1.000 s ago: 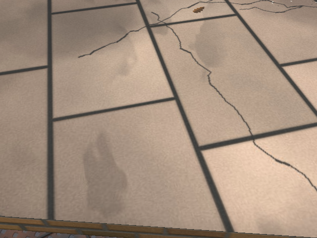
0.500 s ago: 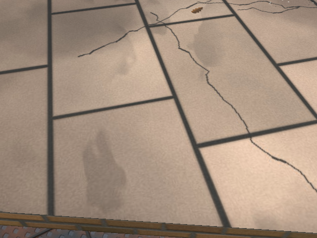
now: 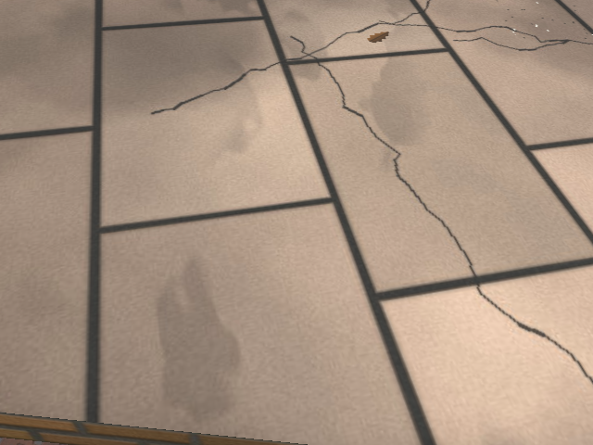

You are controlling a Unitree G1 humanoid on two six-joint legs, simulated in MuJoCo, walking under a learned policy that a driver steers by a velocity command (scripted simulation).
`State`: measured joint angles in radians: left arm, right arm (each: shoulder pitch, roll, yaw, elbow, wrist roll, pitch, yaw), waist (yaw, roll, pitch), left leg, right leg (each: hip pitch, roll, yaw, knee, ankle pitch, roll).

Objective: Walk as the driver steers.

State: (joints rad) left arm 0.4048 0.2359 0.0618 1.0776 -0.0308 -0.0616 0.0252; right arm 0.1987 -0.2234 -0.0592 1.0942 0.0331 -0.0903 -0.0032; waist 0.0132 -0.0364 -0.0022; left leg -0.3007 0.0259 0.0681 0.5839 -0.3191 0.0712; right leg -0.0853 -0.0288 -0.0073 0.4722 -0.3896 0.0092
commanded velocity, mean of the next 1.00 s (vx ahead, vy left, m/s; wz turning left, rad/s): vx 0.46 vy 0.00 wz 0.00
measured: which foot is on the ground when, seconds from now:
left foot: down 0.00-0.50, up 0.52-0.92, down 0.94-1.00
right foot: down 0.00-0.02, up 0.04-0.48, down 0.50-0.96, up 0.98-1.00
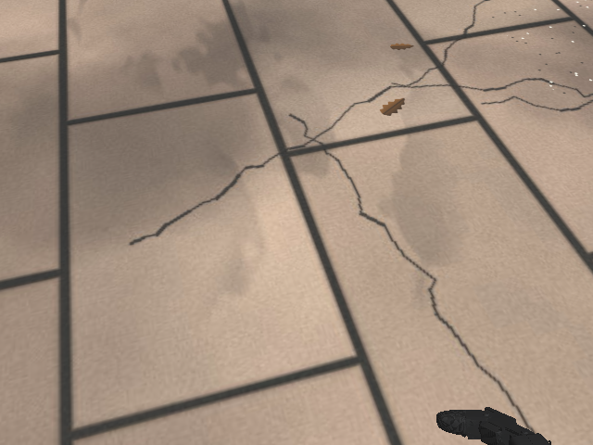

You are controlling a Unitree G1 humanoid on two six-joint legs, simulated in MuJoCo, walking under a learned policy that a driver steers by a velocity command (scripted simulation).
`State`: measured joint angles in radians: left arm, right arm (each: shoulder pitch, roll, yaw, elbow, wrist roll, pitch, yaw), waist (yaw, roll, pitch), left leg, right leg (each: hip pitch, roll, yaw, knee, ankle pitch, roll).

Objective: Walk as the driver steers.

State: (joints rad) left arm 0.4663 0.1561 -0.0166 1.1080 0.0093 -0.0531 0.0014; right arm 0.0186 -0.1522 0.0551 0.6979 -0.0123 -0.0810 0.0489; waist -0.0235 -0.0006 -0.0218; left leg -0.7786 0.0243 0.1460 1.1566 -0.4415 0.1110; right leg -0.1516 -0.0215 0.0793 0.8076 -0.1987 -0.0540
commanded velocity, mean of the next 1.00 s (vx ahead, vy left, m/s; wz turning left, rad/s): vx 0.45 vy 0.00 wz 0.25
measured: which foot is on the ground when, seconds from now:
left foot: down 0.00-0.58, up 0.60-1.00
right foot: up 0.00-0.54, down 0.56-1.00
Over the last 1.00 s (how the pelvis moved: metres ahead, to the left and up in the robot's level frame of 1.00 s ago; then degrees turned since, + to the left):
0.50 0.04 0.05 -1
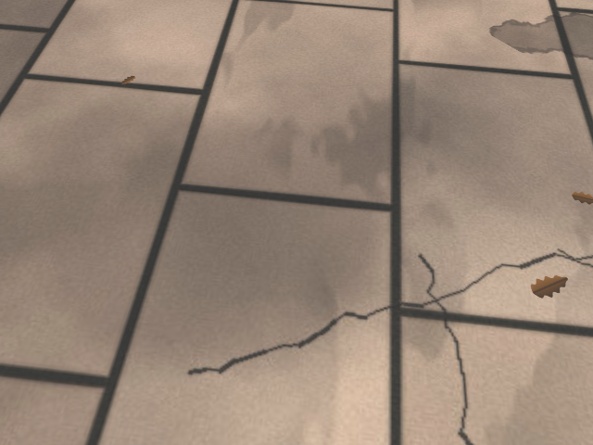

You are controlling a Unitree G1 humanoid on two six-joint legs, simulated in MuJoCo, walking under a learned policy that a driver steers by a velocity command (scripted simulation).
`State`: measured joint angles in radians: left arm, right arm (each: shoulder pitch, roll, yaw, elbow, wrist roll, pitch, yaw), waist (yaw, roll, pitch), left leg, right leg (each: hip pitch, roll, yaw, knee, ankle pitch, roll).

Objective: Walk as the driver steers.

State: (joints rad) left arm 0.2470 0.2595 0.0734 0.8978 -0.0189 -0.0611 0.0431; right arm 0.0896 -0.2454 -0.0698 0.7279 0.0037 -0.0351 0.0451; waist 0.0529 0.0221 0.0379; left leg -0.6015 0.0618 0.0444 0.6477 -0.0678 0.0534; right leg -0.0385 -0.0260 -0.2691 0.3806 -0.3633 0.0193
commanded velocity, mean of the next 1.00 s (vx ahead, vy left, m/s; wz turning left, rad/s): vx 0.04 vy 0.00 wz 0.20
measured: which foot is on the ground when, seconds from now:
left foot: up 0.00-0.02, down 0.04-1.00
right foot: down 0.00-0.04, up 0.06-0.46, down 0.48-1.00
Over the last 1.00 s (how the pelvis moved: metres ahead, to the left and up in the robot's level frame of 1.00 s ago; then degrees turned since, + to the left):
0.51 -0.01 0.09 17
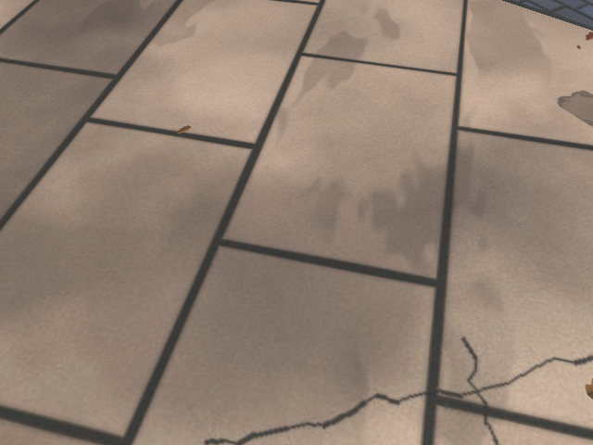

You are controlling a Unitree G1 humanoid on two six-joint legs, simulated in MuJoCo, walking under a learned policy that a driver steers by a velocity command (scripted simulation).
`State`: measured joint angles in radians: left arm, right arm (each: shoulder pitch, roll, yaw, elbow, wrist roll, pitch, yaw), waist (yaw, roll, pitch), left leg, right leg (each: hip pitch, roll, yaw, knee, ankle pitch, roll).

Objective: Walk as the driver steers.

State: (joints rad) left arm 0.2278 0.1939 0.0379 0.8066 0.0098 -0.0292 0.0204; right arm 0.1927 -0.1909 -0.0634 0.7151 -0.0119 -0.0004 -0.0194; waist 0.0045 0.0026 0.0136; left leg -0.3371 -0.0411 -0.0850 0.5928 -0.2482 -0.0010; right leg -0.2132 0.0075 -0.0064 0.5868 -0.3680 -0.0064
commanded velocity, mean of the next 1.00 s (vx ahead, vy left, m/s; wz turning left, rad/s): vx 0.00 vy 0.00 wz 0.00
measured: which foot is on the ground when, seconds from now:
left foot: down 0.00-1.00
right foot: down 0.00-1.00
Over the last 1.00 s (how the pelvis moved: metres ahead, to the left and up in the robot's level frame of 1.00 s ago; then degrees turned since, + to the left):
0.12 -0.03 0.00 10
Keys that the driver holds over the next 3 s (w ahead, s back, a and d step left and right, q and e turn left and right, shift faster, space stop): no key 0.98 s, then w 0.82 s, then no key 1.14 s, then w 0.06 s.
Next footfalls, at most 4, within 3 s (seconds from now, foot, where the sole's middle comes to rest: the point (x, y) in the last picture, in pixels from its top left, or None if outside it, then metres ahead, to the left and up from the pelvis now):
1.32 left None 0.16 0.14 -0.77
1.82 right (357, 440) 0.53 -0.10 -0.77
2.24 left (256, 407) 0.60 0.13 -0.77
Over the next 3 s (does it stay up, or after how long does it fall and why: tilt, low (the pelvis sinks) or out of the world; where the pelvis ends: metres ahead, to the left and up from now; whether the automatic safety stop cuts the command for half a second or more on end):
stays up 0.53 0.02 0.01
